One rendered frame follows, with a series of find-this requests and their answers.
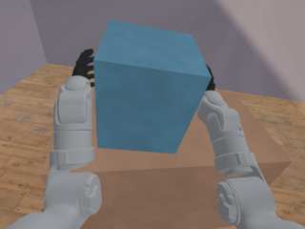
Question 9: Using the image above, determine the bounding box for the left robot forearm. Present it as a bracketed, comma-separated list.
[43, 75, 95, 208]

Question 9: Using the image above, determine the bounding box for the carton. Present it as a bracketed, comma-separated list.
[93, 20, 212, 154]

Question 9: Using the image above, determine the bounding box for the right robot hand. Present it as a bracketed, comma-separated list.
[206, 65, 215, 91]

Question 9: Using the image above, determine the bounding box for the robot right upper arm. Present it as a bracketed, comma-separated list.
[216, 177, 305, 229]

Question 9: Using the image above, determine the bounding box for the left robot hand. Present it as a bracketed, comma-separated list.
[71, 49, 94, 87]

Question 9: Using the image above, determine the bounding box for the pedestal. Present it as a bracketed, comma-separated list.
[40, 92, 292, 229]

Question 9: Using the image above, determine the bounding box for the right robot forearm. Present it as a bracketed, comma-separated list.
[196, 90, 276, 212]

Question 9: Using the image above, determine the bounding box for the robot left upper arm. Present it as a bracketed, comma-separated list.
[6, 172, 102, 229]

